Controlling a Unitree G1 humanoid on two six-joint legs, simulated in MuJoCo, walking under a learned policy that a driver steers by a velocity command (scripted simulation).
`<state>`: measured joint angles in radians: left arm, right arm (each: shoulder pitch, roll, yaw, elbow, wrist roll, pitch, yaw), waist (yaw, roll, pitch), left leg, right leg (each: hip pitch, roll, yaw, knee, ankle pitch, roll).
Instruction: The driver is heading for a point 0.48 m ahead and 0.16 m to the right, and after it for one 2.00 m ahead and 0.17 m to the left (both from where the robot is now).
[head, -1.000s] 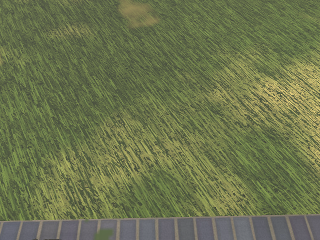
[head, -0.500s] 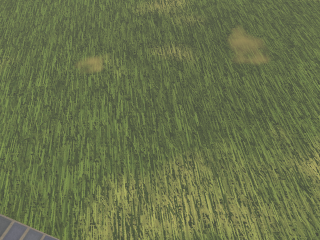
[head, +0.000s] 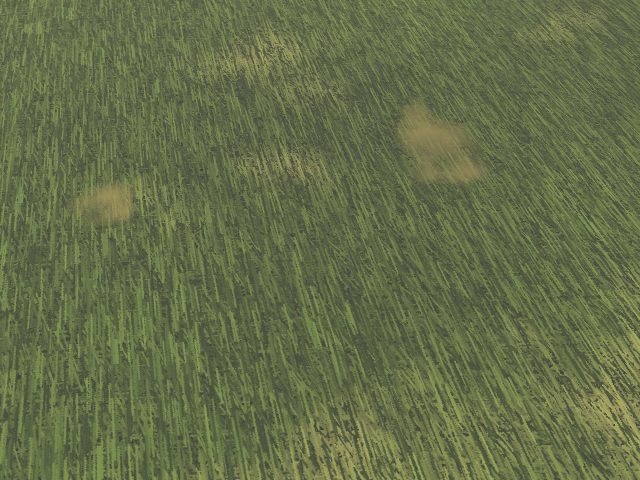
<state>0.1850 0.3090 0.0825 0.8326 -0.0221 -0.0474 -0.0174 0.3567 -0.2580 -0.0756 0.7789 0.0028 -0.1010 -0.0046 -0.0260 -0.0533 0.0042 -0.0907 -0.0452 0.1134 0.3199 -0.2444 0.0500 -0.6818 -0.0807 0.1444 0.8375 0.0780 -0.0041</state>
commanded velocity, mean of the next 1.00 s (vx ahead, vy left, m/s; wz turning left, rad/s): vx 0.50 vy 0.00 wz -0.05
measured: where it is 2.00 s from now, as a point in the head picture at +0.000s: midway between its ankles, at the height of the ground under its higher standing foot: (326, 272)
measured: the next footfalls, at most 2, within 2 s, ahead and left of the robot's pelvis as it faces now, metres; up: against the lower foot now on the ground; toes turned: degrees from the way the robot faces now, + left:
right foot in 0.32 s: +0.34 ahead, -0.22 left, -0.14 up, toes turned -13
left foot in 0.80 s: +0.67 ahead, -0.05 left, -0.14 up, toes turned -7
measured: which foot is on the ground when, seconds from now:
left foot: down 0.00-0.32, up 0.34-0.78, down 0.80-1.00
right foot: up 0.00-0.30, down 0.32-0.82, up 0.84-1.00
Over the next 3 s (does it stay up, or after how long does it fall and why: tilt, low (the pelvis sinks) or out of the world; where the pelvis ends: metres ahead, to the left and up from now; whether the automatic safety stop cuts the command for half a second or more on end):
stays up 1.32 0.11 -0.14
